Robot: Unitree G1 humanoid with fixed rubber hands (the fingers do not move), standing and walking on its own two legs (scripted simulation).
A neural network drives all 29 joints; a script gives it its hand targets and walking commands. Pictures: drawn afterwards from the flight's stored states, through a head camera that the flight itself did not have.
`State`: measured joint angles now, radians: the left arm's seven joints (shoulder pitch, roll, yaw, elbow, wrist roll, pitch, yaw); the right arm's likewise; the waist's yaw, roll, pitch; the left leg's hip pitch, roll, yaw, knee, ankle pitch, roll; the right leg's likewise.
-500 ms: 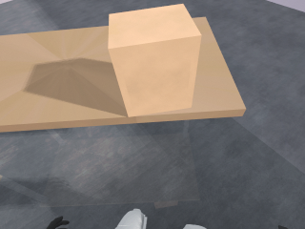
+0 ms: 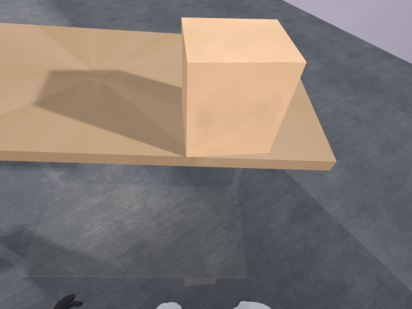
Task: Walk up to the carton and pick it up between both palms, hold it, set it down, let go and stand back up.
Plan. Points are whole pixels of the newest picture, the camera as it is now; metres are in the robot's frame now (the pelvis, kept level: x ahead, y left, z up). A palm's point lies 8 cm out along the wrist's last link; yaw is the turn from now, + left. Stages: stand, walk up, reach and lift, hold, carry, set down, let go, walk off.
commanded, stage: walk up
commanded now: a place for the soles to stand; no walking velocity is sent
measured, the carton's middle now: (229, 91) +0.62 -0.03 +0.07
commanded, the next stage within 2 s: none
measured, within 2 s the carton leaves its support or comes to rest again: neither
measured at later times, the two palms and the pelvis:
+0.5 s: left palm out of the picture +0.10 +0.26 -0.07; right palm out of the picture +0.10 -0.35 -0.10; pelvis +0.01 -0.05 +0.00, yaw +0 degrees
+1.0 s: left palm out of the picture +0.09 +0.27 -0.10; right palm out of the picture +0.08 -0.35 -0.08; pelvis +0.00 -0.03 +0.00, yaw +0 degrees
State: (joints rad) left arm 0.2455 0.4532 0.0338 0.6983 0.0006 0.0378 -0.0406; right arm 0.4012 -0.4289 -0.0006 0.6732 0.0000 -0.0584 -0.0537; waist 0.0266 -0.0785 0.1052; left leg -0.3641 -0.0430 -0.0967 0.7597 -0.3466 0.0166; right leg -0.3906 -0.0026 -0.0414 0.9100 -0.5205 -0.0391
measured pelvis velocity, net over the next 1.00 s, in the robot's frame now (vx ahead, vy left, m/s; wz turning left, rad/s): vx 0.00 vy -0.03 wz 0.00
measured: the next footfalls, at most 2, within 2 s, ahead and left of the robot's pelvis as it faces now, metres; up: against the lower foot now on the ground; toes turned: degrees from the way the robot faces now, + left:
right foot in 0.16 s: +0.07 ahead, -0.12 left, +0.00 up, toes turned -2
left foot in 0.64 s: +0.09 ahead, +0.10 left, +0.00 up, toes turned -5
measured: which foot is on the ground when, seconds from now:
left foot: down 0.00-0.18, up 0.20-0.62, down 0.64-1.00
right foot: up 0.00-0.14, down 0.16-0.68, up 0.70-0.90, down 0.92-1.00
